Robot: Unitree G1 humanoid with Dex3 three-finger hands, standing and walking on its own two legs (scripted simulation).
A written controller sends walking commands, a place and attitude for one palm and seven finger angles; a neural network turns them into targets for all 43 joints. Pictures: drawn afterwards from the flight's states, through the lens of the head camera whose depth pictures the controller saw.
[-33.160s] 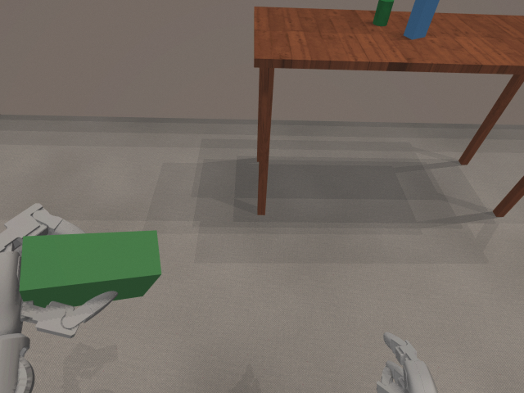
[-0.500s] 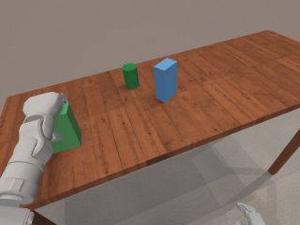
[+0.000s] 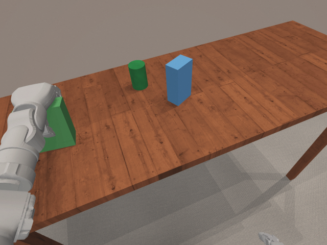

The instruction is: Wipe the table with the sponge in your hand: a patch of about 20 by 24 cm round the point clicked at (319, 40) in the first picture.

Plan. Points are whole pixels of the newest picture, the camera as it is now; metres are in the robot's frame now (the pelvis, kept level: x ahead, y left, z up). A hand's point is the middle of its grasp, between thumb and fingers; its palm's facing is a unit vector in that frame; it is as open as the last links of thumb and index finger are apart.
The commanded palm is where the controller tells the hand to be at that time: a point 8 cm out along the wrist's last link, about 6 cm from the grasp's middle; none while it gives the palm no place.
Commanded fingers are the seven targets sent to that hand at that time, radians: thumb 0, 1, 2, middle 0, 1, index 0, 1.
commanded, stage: slide back across to the first lane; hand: left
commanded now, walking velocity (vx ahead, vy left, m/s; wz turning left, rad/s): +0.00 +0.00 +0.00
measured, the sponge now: (50, 131) +0.37 +0.33 +0.09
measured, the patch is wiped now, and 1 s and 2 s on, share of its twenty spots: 0.90 0.90 0.90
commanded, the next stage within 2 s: wipe back along the first lane in 0.68 s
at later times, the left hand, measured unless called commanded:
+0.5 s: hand (29, 111) +0.39 +0.37 +0.14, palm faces -0.03 -0.03 -1.00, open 9.7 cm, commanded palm +0.36 +0.38 +0.20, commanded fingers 0.00 0.10 1.30 -1.20 -1.60 -1.20 -1.60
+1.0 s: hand (10, 123) +0.36 +0.40 +0.14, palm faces +0.03 -0.04 -1.00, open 9.7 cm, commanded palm +0.32 +0.39 +0.19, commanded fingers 0.00 0.10 1.30 -1.20 -1.60 -1.20 -1.60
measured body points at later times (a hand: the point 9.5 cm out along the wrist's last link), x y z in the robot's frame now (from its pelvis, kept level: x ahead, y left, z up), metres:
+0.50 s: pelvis +0.02 +0.04 +0.01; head +0.03 +0.02 +0.46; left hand +0.39 +0.36 +0.19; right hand +0.20 -0.21 -0.10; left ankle +0.01 +0.14 -0.73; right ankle +0.00 -0.05 -0.73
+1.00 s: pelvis +0.04 +0.08 +0.01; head +0.06 +0.06 +0.46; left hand +0.35 +0.40 +0.19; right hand +0.25 -0.14 -0.10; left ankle +0.01 +0.14 -0.73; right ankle +0.00 -0.05 -0.73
